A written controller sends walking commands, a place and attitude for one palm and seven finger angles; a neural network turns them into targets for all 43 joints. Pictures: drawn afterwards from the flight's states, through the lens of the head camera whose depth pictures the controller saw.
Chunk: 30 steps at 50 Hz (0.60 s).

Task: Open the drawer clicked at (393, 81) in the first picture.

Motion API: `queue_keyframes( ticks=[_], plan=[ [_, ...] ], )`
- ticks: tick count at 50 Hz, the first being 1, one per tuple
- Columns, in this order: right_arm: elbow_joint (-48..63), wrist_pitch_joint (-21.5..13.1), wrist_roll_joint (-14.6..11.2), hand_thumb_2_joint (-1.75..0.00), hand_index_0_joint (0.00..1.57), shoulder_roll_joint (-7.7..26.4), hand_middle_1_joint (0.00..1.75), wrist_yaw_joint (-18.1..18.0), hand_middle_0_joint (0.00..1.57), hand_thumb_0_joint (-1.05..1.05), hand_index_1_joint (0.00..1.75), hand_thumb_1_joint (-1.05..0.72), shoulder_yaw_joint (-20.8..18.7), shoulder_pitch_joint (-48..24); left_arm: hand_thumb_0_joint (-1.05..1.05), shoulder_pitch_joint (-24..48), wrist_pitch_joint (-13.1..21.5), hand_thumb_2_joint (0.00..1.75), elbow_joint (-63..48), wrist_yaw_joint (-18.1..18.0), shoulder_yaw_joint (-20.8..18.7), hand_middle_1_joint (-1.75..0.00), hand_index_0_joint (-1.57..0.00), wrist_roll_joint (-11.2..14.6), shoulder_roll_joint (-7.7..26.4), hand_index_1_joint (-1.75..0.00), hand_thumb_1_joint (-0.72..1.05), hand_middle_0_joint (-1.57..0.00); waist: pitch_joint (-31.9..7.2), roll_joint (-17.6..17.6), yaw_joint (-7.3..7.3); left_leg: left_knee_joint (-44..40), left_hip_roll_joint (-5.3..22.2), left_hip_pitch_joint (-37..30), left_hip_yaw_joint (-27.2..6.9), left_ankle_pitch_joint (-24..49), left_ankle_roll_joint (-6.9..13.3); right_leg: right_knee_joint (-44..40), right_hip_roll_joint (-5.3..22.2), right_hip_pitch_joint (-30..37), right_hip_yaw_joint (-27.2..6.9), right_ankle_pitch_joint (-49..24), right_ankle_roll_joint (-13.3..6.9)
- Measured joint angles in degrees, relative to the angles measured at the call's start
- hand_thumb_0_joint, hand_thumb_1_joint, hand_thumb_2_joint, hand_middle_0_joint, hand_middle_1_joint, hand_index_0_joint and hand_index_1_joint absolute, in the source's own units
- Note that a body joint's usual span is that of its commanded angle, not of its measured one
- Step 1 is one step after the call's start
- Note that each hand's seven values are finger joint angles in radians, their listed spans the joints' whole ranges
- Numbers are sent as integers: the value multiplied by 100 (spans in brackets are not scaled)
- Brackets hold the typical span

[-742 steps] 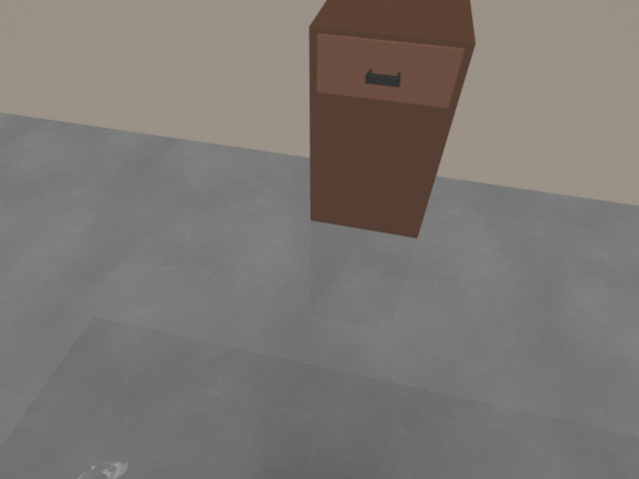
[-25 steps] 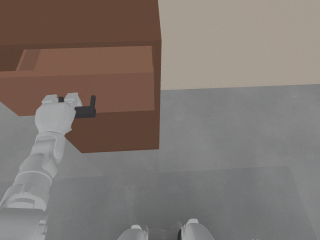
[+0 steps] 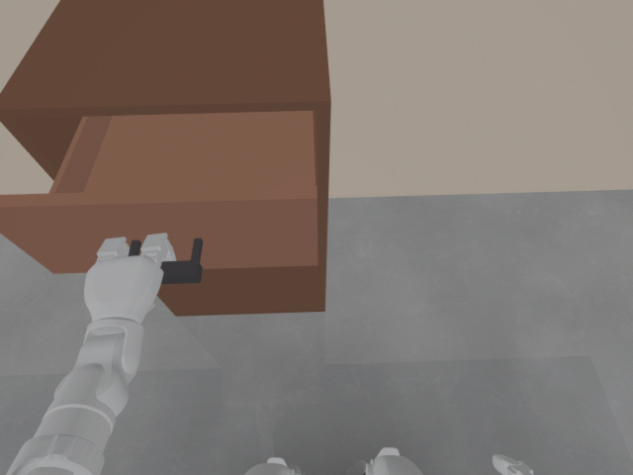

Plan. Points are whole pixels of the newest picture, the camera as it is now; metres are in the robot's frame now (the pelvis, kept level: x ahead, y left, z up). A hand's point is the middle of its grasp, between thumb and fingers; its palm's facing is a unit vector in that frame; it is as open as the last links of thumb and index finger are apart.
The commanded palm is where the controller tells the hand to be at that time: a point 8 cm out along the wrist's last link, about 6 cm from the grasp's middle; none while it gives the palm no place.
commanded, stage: pull the drawer open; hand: left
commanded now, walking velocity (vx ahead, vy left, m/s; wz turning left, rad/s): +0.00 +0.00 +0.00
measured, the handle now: (163, 259) +0.39 +0.24 -0.01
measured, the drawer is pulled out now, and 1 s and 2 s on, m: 0.16 0.28 0.30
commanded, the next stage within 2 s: open the thumb to release the handle in 1.50 s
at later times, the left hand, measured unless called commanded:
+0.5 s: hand (136, 336) +0.29 +0.26 -0.03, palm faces -0.04 -0.04 -1.00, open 5.4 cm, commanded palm +0.25 +0.25 +0.02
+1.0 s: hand (123, 393) +0.22 +0.25 -0.03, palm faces -0.02 -0.05 -1.00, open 5.4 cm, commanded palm +0.19 +0.25 +0.02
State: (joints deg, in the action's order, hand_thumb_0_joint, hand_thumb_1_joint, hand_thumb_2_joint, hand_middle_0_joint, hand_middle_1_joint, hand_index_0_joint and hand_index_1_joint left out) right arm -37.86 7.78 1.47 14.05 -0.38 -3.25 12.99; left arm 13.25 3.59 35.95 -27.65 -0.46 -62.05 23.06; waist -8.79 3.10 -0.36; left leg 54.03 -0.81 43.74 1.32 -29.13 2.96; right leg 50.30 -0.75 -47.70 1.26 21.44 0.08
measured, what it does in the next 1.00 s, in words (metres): stands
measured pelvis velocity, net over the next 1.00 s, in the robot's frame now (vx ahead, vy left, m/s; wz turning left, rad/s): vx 0.00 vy -0.02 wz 0.00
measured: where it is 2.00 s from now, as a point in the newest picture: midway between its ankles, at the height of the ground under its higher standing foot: outside the picture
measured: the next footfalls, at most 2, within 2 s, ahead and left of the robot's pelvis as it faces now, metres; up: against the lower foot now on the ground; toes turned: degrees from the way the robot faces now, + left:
none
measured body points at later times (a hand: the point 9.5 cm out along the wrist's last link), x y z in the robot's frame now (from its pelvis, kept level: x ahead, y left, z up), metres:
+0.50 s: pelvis +0.00 -0.01 +0.00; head +0.08 -0.02 +0.44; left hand +0.28 +0.26 +0.02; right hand +0.15 -0.26 -0.13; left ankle -0.04 +0.08 -0.68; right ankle +0.02 -0.13 -0.68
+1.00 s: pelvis +0.00 -0.02 -0.01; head +0.07 -0.03 +0.44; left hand +0.21 +0.25 +0.02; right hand +0.19 -0.25 -0.12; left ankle -0.04 +0.08 -0.68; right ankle +0.02 -0.13 -0.68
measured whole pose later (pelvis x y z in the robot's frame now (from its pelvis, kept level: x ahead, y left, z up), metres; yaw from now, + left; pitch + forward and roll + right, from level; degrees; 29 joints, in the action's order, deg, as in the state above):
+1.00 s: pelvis +0.00 -0.02 -0.01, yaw +0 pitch +16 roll -1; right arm -34.6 4.0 2.6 13.3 -1.0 -2.0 6.9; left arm -17.1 3.8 10.6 -30.2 -2.4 -62.0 20.9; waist -8.4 1.9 2.2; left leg 56.5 -0.4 41.1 1.4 -31.2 1.7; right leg 54.8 -1.2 -46.2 1.2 24.3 -1.3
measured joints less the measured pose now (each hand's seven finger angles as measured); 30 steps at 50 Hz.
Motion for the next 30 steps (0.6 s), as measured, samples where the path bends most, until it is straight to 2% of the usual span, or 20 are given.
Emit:
queue_keyframes(
  ticks=[7, 13, 30],
  plan=[
    [67, -84, -3, -90, 20, -16, 30, -59, 20, 0, 30, -91, 37, -148, 1, -127, -56, 83, -122, 23, 87, -135, -39, -44, -48, -135, 75, -36, 13, -30, 79, 22, -15, -50, -41, 9, -25, 49, 18, 52, 40, 21, -31],
    [152, -146, -9, -90, 20, -39, 30, -83, 20, 0, 30, -91, 60, -217, 1, -421, -73, 82, -366, 101, 31, -135, -39, 2, -46, -135, 76, -36, 11, -34, 85, 1, 2, -117, -17, 7, -45, 64, -1, 90, 17, 30, -52],
    [216, -269, 49, -90, 20, -24, 30, -50, 20, 0, 30, -91, 67, -243, 2, -1820, -112, 82, -1577, -6, -121, -135, -40, 59, -128, -135, 75, -35, 20, -30, 105, 13, 43, -280, 12, -91, -92, 153, -47, 195, -12, 147, -94]
  ],
)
